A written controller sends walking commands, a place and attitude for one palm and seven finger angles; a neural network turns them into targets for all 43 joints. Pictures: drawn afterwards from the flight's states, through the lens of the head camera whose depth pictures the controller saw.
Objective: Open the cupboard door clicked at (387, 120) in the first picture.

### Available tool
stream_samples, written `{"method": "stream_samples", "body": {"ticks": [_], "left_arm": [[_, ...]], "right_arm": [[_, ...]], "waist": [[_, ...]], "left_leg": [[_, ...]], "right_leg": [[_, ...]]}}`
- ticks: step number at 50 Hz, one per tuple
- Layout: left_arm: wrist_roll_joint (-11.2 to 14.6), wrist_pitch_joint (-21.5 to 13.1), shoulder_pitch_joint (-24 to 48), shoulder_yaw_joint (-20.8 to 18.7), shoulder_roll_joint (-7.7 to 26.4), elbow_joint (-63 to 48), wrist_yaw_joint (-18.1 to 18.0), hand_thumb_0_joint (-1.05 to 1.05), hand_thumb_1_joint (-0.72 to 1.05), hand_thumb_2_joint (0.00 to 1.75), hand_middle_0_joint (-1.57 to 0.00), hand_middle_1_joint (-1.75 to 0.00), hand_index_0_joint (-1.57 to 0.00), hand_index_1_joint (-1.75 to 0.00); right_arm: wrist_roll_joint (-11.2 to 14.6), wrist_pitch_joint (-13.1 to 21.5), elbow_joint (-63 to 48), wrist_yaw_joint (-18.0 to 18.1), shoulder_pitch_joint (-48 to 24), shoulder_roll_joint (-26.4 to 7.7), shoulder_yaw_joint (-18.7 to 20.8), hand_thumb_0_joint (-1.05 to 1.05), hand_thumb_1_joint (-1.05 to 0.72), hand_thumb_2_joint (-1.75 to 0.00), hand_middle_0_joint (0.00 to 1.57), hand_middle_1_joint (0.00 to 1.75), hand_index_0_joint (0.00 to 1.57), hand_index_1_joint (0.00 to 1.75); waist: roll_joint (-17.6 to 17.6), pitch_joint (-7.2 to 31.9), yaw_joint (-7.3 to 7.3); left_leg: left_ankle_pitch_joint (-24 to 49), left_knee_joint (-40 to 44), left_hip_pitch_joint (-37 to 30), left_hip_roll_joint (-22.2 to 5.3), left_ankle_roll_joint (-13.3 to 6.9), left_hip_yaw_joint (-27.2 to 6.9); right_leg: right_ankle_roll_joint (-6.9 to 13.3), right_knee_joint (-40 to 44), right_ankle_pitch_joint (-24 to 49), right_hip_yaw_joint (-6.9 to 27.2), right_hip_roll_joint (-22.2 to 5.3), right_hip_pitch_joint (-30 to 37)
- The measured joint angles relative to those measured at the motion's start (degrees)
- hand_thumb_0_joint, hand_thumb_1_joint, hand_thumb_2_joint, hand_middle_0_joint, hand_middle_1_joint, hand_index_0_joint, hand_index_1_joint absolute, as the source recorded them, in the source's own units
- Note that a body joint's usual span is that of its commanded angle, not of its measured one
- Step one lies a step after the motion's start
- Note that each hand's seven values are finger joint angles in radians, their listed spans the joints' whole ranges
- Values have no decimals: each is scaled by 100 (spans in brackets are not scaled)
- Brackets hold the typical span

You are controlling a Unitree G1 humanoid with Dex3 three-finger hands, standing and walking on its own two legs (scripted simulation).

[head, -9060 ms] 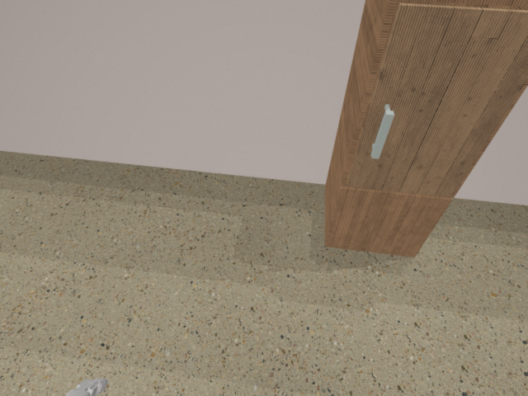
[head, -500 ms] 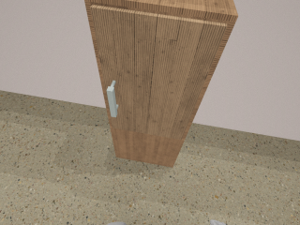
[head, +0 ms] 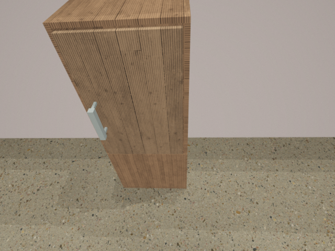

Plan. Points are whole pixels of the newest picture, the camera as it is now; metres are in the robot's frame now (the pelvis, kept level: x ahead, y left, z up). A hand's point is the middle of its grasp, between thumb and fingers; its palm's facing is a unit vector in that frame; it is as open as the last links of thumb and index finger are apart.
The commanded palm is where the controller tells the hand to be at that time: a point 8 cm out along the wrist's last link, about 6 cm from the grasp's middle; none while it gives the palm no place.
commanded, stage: come to a stop and stand still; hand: left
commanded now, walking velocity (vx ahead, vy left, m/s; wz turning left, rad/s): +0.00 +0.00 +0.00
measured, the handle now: (99, 121) +0.59 +0.29 -0.08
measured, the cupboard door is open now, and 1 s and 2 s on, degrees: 0 0 0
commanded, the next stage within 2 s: look again from close up in 0.50 s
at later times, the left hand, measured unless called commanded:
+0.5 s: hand out of the picture -0.02 +0.13 -0.17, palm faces +0.07 -0.98 -0.19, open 7.3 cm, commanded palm none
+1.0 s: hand out of the picture -0.02 +0.18 -0.17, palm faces +0.03 -0.98 -0.21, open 7.4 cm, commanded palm none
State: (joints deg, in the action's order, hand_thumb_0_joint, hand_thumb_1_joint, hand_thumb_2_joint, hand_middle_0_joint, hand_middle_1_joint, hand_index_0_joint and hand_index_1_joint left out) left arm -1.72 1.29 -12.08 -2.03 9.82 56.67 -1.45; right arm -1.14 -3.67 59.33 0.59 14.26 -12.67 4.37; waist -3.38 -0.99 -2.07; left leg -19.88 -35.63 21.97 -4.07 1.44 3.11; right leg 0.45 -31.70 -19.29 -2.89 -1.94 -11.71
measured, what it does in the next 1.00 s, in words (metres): steps on the spot: left foot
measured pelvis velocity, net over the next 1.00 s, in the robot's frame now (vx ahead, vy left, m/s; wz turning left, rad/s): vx -0.03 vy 0.01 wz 0.00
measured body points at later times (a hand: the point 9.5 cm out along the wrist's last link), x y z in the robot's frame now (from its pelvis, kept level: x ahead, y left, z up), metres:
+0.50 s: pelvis -0.01 -0.04 +0.01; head -0.01 -0.04 +0.46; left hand -0.03 +0.18 -0.15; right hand -0.01 -0.25 -0.16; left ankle -0.04 +0.11 -0.73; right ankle -0.02 -0.11 -0.73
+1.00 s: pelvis -0.03 +0.01 +0.00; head -0.04 +0.00 +0.45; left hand -0.02 +0.23 -0.15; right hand -0.04 -0.20 -0.16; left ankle -0.04 +0.11 -0.73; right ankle -0.02 -0.11 -0.73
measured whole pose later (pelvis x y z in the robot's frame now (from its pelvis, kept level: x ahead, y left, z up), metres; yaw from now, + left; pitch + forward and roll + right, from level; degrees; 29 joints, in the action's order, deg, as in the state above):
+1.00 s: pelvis -0.03 +0.01 +0.00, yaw +0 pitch -1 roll +0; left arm -1.0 -0.8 -16.8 -0.2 8.7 62.2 -2.0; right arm -1.3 0.9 61.7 1.3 19.7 -7.4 -1.1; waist -0.7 0.1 -0.3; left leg -15.8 -27.7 10.8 1.0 -1.8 3.1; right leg 0.1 -28.9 -14.5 -2.9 -1.8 -13.2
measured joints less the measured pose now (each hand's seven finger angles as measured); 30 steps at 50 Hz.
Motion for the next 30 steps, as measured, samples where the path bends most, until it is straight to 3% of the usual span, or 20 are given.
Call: {"method": "stream_samples", "body": {"ticks": [6, 9, 11, 13, 17, 30], "left_arm": [[38, -16, -218, 38, -170, 241, -57, 1, 93, 90, -20, -30, -21, -30], [56, -72, -212, 41, -167, 316, -58, 1, 93, 90, -20, -30, -21, -30], [88, -110, -209, 51, -182, 378, -65, 1, 93, 90, -20, -30, -21, -30], [128, -118, -162, 40, -153, 487, -87, 1, 94, 90, -20, -30, -21, -30], [160, -134, -235, 51, -122, 664, -90, 1, 94, 90, -20, -30, -20, -30], [126, -122, -498, 150, -356, 945, -45, 1, 91, 90, -20, -30, -20, -30]], "right_arm": [[5, 26, 209, -15, 293, 164, -93, 0, -91, -90, 20, 30, 19, 30], [18, 84, 309, 20, 360, 281, -154, 0, -91, -90, 20, 30, 19, 30], [29, 148, 389, 54, 380, 334, -203, 0, -91, -90, 20, 30, 19, 30], [33, 224, 527, 101, 336, 439, -251, 0, -91, -90, 20, 30, 19, 30], [36, 299, 646, 151, 230, 577, -338, 0, -91, -90, 20, 30, 19, 30], [20, 312, 632, 185, 93, 469, -368, 1, -92, -90, 20, 30, 19, 30]], "waist": [[39, 113, 20], [49, 62, 43], [14, 33, 67], [101, -29, 85], [288, -79, 211], [253, -48, 242]], "left_leg": [[-106, -784, -165, 132, -27, -182], [-26, -265, -568, 114, 4, -166], [407, 420, -940, 93, -9, -196], [226, 785, -1117, 83, 55, -241], [377, 1024, -1299, 80, 144, -174], [590, 1311, -1525, 74, 119, -138]], "right_leg": [[182, 448, 273, -21, 114, 129], [250, 441, 278, -127, 228, 64], [273, 348, 232, -220, 330, -20], [278, 279, 188, -292, 335, -52], [300, 506, 335, -228, 349, 103], [292, 839, 571, -198, 372, 340]]}}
